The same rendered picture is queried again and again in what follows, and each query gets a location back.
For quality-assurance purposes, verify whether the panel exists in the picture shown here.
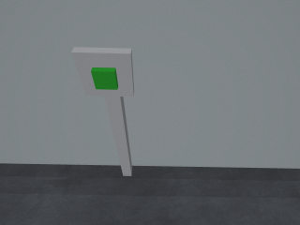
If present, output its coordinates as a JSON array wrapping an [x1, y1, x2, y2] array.
[[71, 47, 134, 176]]

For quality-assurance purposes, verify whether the button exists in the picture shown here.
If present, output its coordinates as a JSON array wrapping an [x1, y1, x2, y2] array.
[[91, 67, 118, 90]]

